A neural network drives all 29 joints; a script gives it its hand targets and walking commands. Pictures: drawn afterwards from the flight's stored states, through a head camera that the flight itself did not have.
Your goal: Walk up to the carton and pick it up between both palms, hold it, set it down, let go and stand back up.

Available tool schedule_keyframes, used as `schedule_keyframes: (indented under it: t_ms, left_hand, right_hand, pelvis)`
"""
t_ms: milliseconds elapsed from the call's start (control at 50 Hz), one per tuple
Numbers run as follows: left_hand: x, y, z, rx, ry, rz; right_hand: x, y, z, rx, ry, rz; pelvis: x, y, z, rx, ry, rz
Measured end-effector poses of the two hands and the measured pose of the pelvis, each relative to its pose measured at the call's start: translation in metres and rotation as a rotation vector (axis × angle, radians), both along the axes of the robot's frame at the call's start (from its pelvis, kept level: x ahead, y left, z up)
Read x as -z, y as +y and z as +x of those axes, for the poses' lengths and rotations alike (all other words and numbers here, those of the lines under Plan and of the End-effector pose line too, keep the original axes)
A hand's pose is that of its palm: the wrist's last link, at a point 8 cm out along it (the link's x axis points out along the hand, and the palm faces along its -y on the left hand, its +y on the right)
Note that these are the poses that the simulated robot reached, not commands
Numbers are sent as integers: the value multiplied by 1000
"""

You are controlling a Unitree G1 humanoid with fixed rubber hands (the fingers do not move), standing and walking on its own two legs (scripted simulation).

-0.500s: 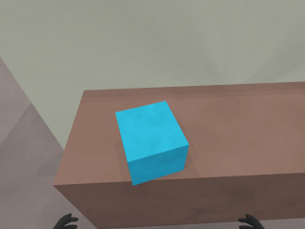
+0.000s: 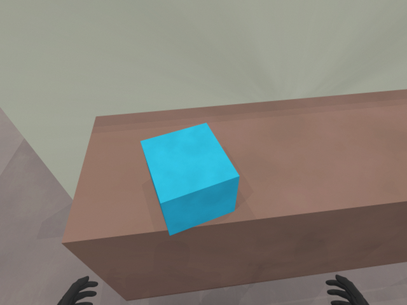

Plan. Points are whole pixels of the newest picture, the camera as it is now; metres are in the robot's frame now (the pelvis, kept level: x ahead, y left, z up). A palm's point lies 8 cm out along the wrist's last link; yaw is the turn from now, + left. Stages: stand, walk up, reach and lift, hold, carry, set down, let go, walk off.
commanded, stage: walk up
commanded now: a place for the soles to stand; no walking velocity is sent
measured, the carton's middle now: (188, 177) +0.43 +0.06 -0.04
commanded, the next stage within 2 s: reach and lift in 0.92 s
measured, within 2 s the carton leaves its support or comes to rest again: neither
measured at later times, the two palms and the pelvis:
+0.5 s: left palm out of the picture +0.15 +0.27 -0.07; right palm out of the picture +0.11 -0.28 -0.08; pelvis +0.01 +0.00 +0.00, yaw -3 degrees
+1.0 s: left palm (75, 294) +0.17 +0.27 -0.07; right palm out of the picture +0.11 -0.29 -0.09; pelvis +0.01 +0.01 +0.00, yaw -3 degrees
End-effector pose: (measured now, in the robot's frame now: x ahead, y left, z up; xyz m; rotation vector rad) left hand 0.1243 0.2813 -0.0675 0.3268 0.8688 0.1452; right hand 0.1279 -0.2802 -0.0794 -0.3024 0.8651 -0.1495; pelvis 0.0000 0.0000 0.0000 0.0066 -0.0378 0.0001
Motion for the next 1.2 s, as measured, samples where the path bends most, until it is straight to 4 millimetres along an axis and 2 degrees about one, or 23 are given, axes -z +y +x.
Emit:
schedule_keyframes:
  t_ms: [120,200,340,580,760,960,1020,1080,1200]
  left_hand:
    - [2,0,3,25,1,-12]
    - [5,-4,3,33,6,-17]
    - [5,-9,1,31,30,-13]
    - [3,-8,32,75,-4,-13]
    - [2,-12,37,81,-9,-11]
    - [1,-8,45,95,-8,-8]
    - [9,-8,48,43,67,37]
    - [9,-20,56,18,64,17]
    - [-17,-48,89,14,-91,-56]
  right_hand:
    - [2,1,-23,29,33,-7]
    - [3,-3,-29,40,51,-12]
    - [3,-9,-23,48,41,-5]
    - [1,-4,-22,68,40,-16]
    - [-1,-10,-14,75,17,-14]
    - [0,-5,-24,85,22,-20]
    - [10,-6,-22,63,-13,-3]
    - [14,-5,-12,50,-51,12]
    - [-13,8,22,0,-193,36]
  pelvis:
    - [0,4,-3,20,4,1]
    - [0,2,-2,27,5,2]
    - [-1,-1,2,39,11,4]
    - [0,4,10,62,15,6]
    - [0,1,11,69,12,7]
    - [0,7,10,78,10,4]
    - [2,8,7,51,-19,-2]
    - [3,7,6,34,-45,-2]
    - [-4,1,17,24,-72,7]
